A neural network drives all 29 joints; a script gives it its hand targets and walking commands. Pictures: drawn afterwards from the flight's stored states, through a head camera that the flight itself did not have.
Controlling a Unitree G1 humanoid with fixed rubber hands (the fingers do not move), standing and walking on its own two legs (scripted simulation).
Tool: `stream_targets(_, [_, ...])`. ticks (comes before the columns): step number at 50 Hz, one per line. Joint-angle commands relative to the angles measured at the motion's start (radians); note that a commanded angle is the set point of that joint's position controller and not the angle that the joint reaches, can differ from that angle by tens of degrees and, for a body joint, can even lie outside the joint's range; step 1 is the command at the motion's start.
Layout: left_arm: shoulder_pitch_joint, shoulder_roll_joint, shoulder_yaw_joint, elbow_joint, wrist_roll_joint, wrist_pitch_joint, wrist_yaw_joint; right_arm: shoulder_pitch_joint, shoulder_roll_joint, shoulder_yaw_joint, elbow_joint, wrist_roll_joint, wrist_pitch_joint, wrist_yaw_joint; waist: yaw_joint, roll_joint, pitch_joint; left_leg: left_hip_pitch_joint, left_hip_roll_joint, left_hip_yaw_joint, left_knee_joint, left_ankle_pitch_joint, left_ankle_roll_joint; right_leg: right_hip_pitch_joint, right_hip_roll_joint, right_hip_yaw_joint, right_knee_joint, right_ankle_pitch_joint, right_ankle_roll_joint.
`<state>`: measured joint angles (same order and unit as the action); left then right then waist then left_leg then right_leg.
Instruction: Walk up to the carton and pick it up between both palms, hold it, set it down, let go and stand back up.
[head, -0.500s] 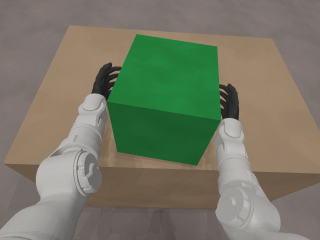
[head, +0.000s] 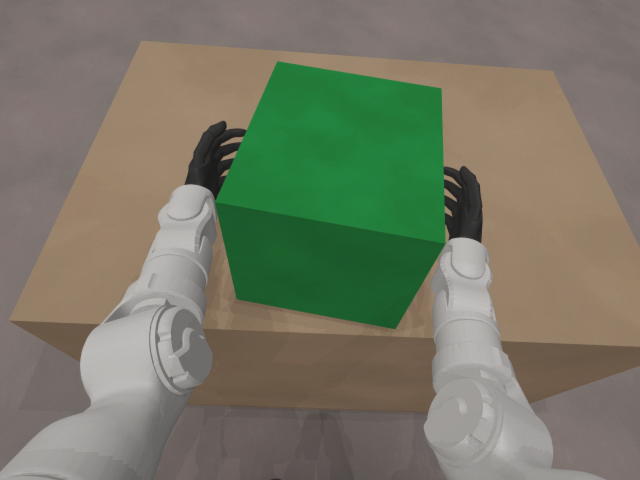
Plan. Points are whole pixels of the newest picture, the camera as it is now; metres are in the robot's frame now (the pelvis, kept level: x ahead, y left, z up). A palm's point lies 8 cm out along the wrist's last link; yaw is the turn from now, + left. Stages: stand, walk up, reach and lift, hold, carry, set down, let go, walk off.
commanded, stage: set down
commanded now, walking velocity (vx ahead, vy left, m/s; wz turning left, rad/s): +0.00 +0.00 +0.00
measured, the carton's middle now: (336, 196) +0.50 +0.00 +0.01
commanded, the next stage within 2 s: none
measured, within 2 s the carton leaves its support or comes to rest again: neither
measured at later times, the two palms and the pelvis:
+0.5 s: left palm (204, 187) +0.45 +0.18 +0.07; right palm (462, 234) +0.40 -0.15 +0.06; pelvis +0.00 +0.00 +0.00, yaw +1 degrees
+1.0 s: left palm (204, 192) +0.45 +0.18 +0.07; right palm (461, 237) +0.40 -0.15 +0.06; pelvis +0.00 +0.00 +0.00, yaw +1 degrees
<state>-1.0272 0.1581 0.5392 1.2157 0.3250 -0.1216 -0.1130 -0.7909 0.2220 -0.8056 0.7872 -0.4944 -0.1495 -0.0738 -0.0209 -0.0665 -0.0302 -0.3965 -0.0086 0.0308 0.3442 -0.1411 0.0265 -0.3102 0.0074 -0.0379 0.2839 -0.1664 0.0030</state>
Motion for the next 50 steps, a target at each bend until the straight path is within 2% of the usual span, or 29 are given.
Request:
stream_targets(1, [-0.539, -0.462, -0.157, -0.034, 0.054, 0.013, -0.101, -0.624, 0.362, 0.331, -0.002, -0.046, -0.036, 0.113, 0.000, 0.144, -0.628, 0.372, 0.038, 0.074, 0.031, 0.446, -0.080, 0.172, -0.001, -0.087, 0.021, 0.271, 0.042])
stream_targets(3, [-0.531, -0.464, -0.154, -0.039, 0.058, 0.017, -0.101, -0.623, 0.364, 0.330, -0.020, -0.046, -0.037, 0.114, 0.003, 0.142, -0.639, 0.365, 0.036, 0.077, 0.028, 0.427, -0.080, 0.175, -0.001, -0.085, 0.018, 0.264, 0.044])
stream_targets(4, [-0.534, -0.464, -0.158, -0.049, 0.057, 0.017, -0.101, -0.615, 0.365, 0.321, -0.013, -0.049, -0.036, 0.113, -0.006, 0.148, -0.631, 0.364, 0.036, 0.076, 0.023, 0.415, -0.082, 0.175, 0.000, -0.086, 0.016, 0.258, 0.043])
stream_targets(5, [-0.529, -0.465, -0.152, -0.053, 0.065, 0.016, -0.098, -0.616, 0.364, 0.326, -0.011, -0.049, -0.038, 0.116, 0.004, 0.147, -0.629, 0.372, 0.040, 0.075, 0.025, 0.436, -0.083, 0.170, 0.002, -0.089, 0.017, 0.259, 0.042])
stream_targets(6, [-0.525, -0.471, -0.156, -0.062, 0.064, 0.016, -0.097, -0.609, 0.362, 0.319, -0.011, -0.055, -0.041, 0.116, -0.007, 0.145, -0.631, 0.394, 0.043, 0.071, 0.026, 0.453, -0.088, 0.156, 0.004, -0.093, 0.015, 0.253, 0.048])
stream_targets(10, [-0.504, -0.475, -0.151, -0.078, 0.076, 0.028, -0.100, -0.579, 0.361, 0.309, 0.000, -0.064, -0.038, 0.114, -0.011, 0.140, -0.598, 0.424, 0.042, 0.068, 0.034, 0.477, -0.088, 0.124, 0.009, -0.100, -0.004, 0.227, 0.044])
stream_targets(15, [-0.483, -0.481, -0.139, -0.082, 0.101, 0.037, -0.100, -0.563, 0.356, 0.295, -0.013, -0.073, -0.039, 0.116, -0.011, 0.163, -0.596, 0.409, 0.038, 0.068, 0.027, 0.447, -0.088, 0.121, 0.006, -0.100, -0.010, 0.208, 0.045])
stream_targets(16, [-0.483, -0.477, -0.128, -0.087, 0.105, 0.035, -0.100, -0.564, 0.358, 0.292, -0.019, -0.078, -0.039, 0.119, -0.005, 0.152, -0.593, 0.410, 0.040, 0.068, 0.021, 0.435, -0.084, 0.123, 0.008, -0.101, -0.014, 0.192, 0.045])
stream_targets(18, [-0.484, -0.478, -0.131, -0.087, 0.099, 0.033, -0.101, -0.564, 0.357, 0.278, -0.018, -0.087, -0.042, 0.117, -0.021, 0.138, -0.587, 0.401, 0.039, 0.065, 0.021, 0.427, -0.081, 0.120, 0.007, -0.103, -0.012, 0.202, 0.052])
stream_targets(25, [-0.467, -0.461, -0.106, -0.103, 0.118, 0.033, -0.105, -0.529, 0.366, 0.286, -0.027, -0.090, -0.026, 0.117, -0.008, 0.130, -0.558, 0.378, 0.035, 0.068, 0.009, 0.388, -0.067, 0.130, 0.001, -0.096, -0.007, 0.201, 0.060])
stream_targets(26, [-0.470, -0.463, -0.106, -0.097, 0.117, 0.034, -0.107, -0.533, 0.368, 0.274, -0.029, -0.099, -0.026, 0.115, -0.018, 0.124, -0.553, 0.379, 0.034, 0.068, 0.009, 0.376, -0.067, 0.125, 0.001, -0.096, -0.012, 0.192, 0.062])
stream_targets(28, [-0.464, -0.455, -0.094, -0.099, 0.130, 0.041, -0.108, -0.517, 0.369, 0.271, -0.019, -0.102, -0.017, 0.118, -0.013, 0.133, -0.528, 0.377, 0.033, 0.067, 0.007, 0.368, -0.069, 0.127, -0.001, -0.097, -0.011, 0.176, 0.062])
stream_targets(30, [-0.451, -0.462, -0.095, -0.104, 0.132, 0.045, -0.112, -0.508, 0.367, 0.270, -0.022, -0.103, -0.016, 0.114, -0.022, 0.131, -0.525, 0.396, 0.034, 0.064, 0.013, 0.394, -0.068, 0.114, 0.001, -0.098, -0.012, 0.191, 0.066])
stream_targets(34, [-0.438, -0.456, -0.084, -0.115, 0.139, 0.043, -0.115, -0.493, 0.363, 0.276, -0.031, -0.103, -0.013, 0.118, -0.009, 0.126, -0.519, 0.404, 0.034, 0.064, 0.011, 0.403, -0.067, 0.101, 0.005, -0.102, -0.020, 0.165, 0.062])
stream_targets(38, [-0.446, -0.455, -0.096, -0.132, 0.139, 0.038, -0.111, -0.479, 0.368, 0.259, -0.021, -0.119, -0.011, 0.117, -0.025, 0.135, -0.525, 0.406, 0.037, 0.061, 0.014, 0.390, -0.068, 0.074, 0.005, -0.104, -0.013, 0.166, 0.065])
stream_targets(40, [-0.430, -0.449, -0.084, -0.108, 0.142, 0.038, -0.114, -0.484, 0.361, 0.260, -0.022, -0.119, -0.014, 0.116, -0.021, 0.116, -0.520, 0.403, 0.036, 0.063, 0.016, 0.387, -0.061, 0.072, 0.004, -0.103, -0.021, 0.164, 0.064])
stream_targets(43, [-0.432, -0.447, -0.089, -0.117, 0.147, 0.035, -0.110, -0.474, 0.357, 0.250, -0.011, -0.125, -0.013, 0.114, -0.025, 0.138, -0.516, 0.410, 0.039, 0.057, 0.017, 0.397, -0.070, 0.062, 0.007, -0.108, -0.018, 0.150, 0.063])
stream_targets(45, [-0.417, -0.439, -0.082, -0.120, 0.145, 0.034, -0.111, -0.459, 0.348, 0.247, -0.006, -0.128, -0.007, 0.114, -0.029, 0.117, -0.498, 0.421, 0.041, 0.054, 0.015, 0.400, -0.067, 0.058, 0.010, -0.109, -0.019, 0.148, 0.068])
stream_targets(46, [-0.419, -0.426, -0.071, -0.121, 0.149, 0.035, -0.110, -0.455, 0.345, 0.245, -0.009, -0.127, -0.002, 0.115, -0.022, 0.121, -0.485, 0.420, 0.039, 0.054, 0.012, 0.380, -0.064, 0.050, 0.007, -0.108, -0.023, 0.126, 0.068])
stream_targets(47, [-0.426, -0.431, -0.083, -0.126, 0.146, 0.034, -0.110, -0.458, 0.342, 0.237, -0.021, -0.131, -0.004, 0.114, -0.030, 0.132, -0.496, 0.423, 0.039, 0.052, 0.015, 0.385, -0.071, 0.042, 0.007, -0.110, -0.024, 0.132, 0.068])
stream_targets(48, [-0.428, -0.418, -0.078, -0.129, 0.144, 0.028, -0.106, -0.463, 0.334, 0.243, -0.024, -0.127, -0.006, 0.115, -0.016, 0.133, -0.508, 0.422, 0.040, 0.053, 0.017, 0.392, -0.070, 0.039, 0.008, -0.109, -0.023, 0.127, 0.065])
stream_targets(50, [-0.429, -0.390, -0.078, -0.134, 0.137, 0.019, -0.100, -0.453, 0.310, 0.241, -0.017, -0.122, -0.003, 0.112, -0.022, 0.139, -0.531, 0.424, 0.040, 0.057, 0.018, 0.393, -0.071, 0.039, 0.007, -0.107, -0.020, 0.136, 0.066])
